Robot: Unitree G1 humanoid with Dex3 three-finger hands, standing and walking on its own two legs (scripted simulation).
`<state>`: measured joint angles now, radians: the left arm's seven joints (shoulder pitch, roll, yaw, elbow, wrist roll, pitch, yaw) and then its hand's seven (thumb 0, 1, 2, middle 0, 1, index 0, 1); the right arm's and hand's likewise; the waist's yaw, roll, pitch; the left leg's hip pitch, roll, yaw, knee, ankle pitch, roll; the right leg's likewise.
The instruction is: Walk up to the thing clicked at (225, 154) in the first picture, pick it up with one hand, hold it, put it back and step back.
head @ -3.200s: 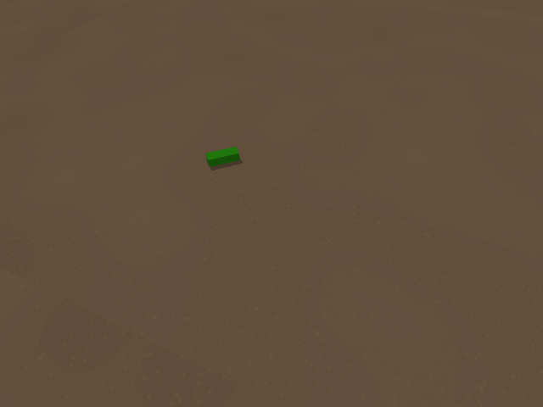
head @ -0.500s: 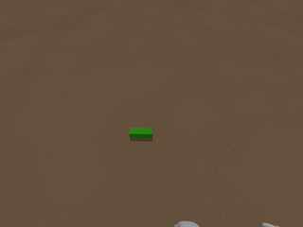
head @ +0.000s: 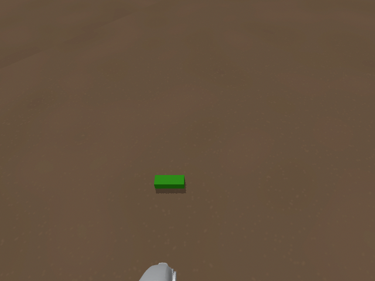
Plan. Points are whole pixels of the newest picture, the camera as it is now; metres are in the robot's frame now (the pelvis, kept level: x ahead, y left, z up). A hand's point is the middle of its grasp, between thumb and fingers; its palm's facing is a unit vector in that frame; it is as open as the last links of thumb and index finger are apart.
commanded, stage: walk up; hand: left
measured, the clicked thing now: (169, 181) +0.74 +0.20 -0.74
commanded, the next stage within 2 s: none
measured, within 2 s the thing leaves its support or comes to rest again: neither
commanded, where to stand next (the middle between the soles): +0.32 -0.05 m, yaw +3 degrees
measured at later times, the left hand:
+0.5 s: hand (111, 257) +0.20 +0.22 -0.14, palm faces -0.04 -0.93 -0.36, open 7.3 cm
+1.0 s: hand (130, 239) +0.25 +0.19 -0.17, palm faces +0.04 -0.91 -0.42, open 7.3 cm
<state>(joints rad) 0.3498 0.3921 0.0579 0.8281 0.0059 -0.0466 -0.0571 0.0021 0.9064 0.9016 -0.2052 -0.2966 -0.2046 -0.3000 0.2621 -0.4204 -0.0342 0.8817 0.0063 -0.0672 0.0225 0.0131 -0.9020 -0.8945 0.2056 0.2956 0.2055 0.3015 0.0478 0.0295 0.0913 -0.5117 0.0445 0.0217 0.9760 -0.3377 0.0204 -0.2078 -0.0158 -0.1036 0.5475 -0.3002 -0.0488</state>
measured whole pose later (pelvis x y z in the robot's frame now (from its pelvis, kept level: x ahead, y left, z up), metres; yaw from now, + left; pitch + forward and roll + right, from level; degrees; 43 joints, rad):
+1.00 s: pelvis +0.20 -0.09 -0.03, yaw +5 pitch -3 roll +1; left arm 0.22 0.42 0.02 0.86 0.01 -0.04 0.02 0.00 0.90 0.90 -0.21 -0.30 -0.21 -0.30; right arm 0.16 -0.40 -0.06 0.89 -0.01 0.02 0.03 0.01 -0.90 -0.89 0.21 0.30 0.21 0.30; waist 0.02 -0.02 0.15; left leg -0.38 0.00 0.02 0.75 -0.32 0.01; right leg -0.39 -0.13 -0.09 0.79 -0.36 0.02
